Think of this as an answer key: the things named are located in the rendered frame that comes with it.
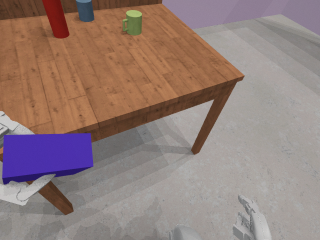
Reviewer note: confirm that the right robot shin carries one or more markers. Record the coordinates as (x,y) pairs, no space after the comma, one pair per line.
(179,225)

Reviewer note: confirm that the robot right hand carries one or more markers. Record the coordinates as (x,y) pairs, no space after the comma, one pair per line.
(255,227)

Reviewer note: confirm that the robot right thigh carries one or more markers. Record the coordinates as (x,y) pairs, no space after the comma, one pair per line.
(184,233)

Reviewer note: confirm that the sponge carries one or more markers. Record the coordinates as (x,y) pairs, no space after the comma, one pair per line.
(27,157)

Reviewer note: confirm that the table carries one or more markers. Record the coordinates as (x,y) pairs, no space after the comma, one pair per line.
(102,80)

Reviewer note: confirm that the robot left hand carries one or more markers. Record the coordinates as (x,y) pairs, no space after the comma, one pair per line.
(15,192)

